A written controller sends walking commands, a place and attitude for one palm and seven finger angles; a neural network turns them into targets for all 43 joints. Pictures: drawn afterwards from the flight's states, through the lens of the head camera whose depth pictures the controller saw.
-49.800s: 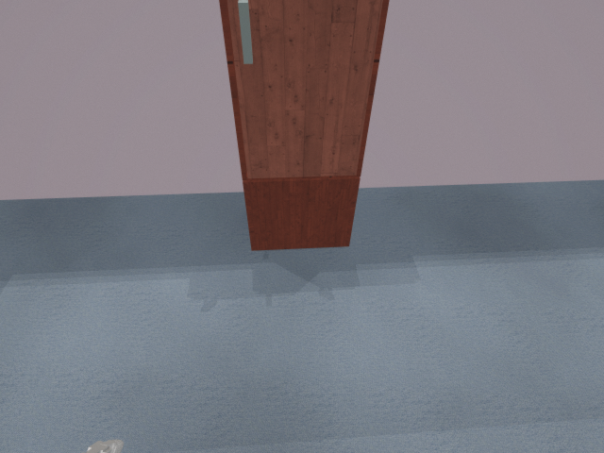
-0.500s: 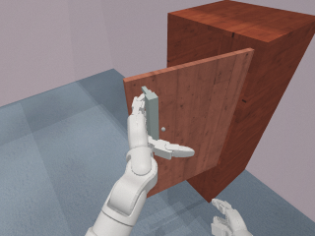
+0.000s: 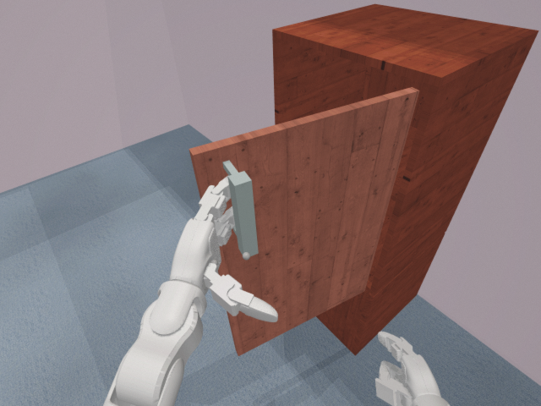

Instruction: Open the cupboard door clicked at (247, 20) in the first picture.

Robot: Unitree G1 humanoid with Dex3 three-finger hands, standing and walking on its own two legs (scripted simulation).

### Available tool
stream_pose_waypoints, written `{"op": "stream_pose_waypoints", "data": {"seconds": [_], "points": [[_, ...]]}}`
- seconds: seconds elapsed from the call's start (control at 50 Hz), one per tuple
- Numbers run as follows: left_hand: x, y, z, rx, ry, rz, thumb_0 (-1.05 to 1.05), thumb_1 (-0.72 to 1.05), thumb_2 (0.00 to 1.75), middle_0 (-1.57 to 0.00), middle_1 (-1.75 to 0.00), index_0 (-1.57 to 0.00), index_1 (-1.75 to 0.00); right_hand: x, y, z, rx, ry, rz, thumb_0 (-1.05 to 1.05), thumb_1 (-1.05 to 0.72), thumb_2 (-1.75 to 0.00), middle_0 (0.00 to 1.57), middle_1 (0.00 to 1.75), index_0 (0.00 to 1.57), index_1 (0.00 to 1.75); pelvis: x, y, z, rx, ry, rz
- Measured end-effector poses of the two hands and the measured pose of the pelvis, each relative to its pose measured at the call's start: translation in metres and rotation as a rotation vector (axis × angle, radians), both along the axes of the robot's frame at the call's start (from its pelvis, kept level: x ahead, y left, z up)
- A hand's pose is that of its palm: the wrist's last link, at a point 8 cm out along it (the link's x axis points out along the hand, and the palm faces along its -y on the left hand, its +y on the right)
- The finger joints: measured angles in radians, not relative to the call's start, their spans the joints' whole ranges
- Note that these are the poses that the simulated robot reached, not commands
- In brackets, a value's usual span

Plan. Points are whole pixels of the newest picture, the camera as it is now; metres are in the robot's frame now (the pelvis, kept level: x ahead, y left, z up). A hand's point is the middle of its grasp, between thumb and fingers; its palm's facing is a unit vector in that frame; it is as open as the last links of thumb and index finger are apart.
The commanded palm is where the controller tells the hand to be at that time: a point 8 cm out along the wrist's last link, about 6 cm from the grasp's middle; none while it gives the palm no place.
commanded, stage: slide the hand sideways off the handle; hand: left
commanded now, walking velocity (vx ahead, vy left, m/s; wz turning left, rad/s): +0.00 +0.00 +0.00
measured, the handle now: (238, 209) +0.35 +0.08 +0.16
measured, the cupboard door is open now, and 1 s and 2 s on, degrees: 78 78 78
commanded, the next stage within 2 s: draw the hand back to the body in 0.68 s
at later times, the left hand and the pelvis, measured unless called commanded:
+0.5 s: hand (192, 282) +0.22 +0.12 +0.15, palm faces -0.06 -1.00 -0.07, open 16.3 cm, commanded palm +0.18 +0.17 +0.16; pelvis +0.03 +0.00 +0.00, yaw +1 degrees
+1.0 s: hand (162, 287) +0.21 +0.15 +0.15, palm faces -0.03 -0.99 -0.11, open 16.3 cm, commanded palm +0.17 +0.21 +0.16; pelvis +0.02 +0.00 +0.00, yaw +1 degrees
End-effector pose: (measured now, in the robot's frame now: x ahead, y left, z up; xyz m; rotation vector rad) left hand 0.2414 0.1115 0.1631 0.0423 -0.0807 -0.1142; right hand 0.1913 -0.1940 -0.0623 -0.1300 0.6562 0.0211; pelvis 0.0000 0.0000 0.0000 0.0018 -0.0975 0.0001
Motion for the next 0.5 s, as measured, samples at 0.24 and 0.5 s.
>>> {"op": "stream_pose_waypoints", "data": {"seconds": [0.24, 0.5], "points": [[-0.017, 0.035, -0.006, -0.007, 0.025, 0.043, -0.01, -0.5, 0.3, -0.17, -0.31, -0.14, -0.3, 0.028, -0.008, 0.007, -0.025, -0.042, 0.005, 0.01, -0.9, -0.9, 0.2, 0.3, 0.2, 0.3, 0.022, -0.004, 0.001, -0.007, 0.022, -0.001], [-0.04, 0.06, -0.006, 0.031, 0.029, 0.053, -0.01, -0.5, 0.3, -0.15, -0.3, -0.15, -0.3, 0.033, -0.006, 0.006, -0.026, -0.104, 0.003, 0.01, -0.9, -0.9, 0.2, 0.3, 0.2, 0.3, 0.029, -0.001, -0.002, -0.012, 0.027, 0.011]]}}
